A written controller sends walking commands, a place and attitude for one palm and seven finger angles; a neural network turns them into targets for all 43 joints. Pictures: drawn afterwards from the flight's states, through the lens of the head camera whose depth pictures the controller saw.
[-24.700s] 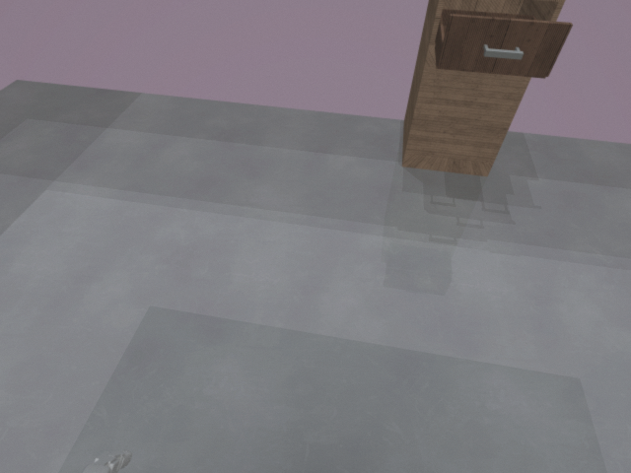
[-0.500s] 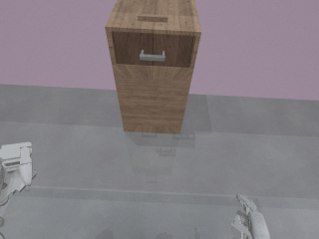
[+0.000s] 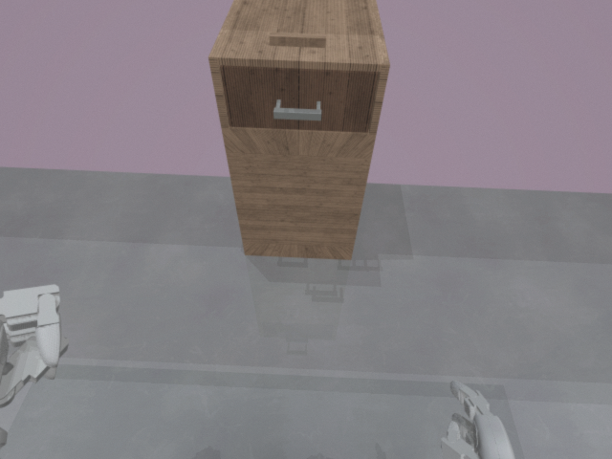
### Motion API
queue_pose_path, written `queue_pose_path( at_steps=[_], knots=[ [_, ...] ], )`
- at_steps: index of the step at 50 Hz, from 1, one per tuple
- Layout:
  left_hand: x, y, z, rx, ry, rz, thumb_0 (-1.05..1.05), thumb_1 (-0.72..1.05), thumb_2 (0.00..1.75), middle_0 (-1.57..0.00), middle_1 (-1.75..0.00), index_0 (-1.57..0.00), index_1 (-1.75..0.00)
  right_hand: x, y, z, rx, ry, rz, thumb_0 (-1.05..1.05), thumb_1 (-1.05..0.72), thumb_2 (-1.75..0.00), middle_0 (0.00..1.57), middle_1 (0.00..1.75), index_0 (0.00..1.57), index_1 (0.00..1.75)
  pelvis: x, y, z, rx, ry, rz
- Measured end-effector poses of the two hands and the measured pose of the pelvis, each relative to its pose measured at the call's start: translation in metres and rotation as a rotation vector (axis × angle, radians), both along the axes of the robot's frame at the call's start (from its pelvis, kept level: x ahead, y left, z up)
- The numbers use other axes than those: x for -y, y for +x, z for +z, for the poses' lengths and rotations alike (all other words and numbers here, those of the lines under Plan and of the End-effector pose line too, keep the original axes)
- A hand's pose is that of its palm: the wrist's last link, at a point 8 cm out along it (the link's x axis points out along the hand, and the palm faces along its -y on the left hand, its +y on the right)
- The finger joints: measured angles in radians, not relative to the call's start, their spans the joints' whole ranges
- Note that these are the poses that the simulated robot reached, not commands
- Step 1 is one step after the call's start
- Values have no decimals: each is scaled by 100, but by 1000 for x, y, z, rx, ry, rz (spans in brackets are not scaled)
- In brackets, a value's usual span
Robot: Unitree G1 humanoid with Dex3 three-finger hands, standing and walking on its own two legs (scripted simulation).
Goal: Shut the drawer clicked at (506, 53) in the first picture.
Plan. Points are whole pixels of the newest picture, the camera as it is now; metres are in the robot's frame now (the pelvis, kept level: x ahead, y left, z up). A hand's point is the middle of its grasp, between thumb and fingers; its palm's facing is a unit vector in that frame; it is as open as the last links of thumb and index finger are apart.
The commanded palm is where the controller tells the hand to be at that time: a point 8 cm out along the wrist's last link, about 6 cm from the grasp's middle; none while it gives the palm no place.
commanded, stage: stop stepping back and stand still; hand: left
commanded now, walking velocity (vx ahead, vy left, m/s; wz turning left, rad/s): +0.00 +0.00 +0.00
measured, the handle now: (298, 109) +0.91 +0.09 -0.06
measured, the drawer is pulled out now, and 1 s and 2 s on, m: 0.00 0.00 0.00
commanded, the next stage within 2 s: let the arm hang, fingers relaxed in 0.08 s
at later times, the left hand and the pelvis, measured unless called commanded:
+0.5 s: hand out of the picture +0.05 +0.19 -0.18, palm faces -0.04 -0.98 -0.21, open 3.2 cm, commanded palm none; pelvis -0.01 +0.00 -0.01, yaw +1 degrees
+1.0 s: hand out of the picture +0.03 +0.23 -0.16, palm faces +0.00 -0.96 -0.29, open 7.1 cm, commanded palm none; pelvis +0.00 +0.00 +0.00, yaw +1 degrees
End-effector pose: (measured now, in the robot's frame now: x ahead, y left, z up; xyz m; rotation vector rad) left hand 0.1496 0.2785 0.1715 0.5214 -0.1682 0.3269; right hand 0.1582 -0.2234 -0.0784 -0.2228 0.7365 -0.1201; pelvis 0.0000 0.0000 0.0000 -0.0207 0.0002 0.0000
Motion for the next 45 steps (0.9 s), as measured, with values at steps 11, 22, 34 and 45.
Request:
queue_pose_path(
  at_steps=[11,22,34,45],
  knots=[
    [-6,13,-31,-119,-2,-25,1,89,90,-141,-160,-140,-160,8,2,-8,-21,3,28,1,-91,-90,20,30,20,30,-3,1,-2,-22,-3,14],
    [24,-65,-292,-1192,-394,107,1,91,90,-117,-137,-116,-137,42,-58,-42,-319,-53,-26,0,-91,-90,20,30,20,30,-4,-7,-11,-1,19,19],
    [20,-175,-317,-1507,-497,296,1,90,90,-72,-90,-71,-90,36,-140,-52,-625,-54,-89,0,-91,-90,20,30,20,30,-1,-10,-3,13,-2,32],
    [3,-156,-300,-1468,-435,327,1,91,90,-33,-45,-32,-45,19,-127,-66,-582,21,-91,0,-91,-90,20,30,20,30,-6,-7,1,22,12,18]
  ],
)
